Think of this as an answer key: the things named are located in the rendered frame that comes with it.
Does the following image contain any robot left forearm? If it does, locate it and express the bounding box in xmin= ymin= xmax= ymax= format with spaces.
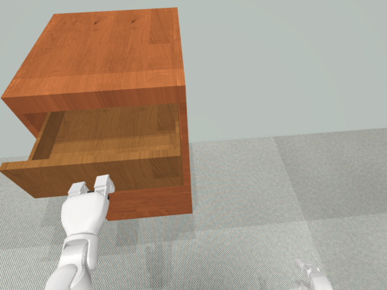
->
xmin=44 ymin=233 xmax=99 ymax=290

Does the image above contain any drawer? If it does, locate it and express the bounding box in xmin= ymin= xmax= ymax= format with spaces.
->
xmin=0 ymin=103 xmax=183 ymax=198

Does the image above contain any cabinet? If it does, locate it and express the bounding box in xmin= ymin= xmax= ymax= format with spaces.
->
xmin=1 ymin=7 xmax=192 ymax=221

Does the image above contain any left robot hand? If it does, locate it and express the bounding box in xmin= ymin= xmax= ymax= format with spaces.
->
xmin=61 ymin=175 xmax=115 ymax=237

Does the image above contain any right robot hand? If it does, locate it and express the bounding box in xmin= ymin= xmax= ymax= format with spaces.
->
xmin=290 ymin=257 xmax=333 ymax=290

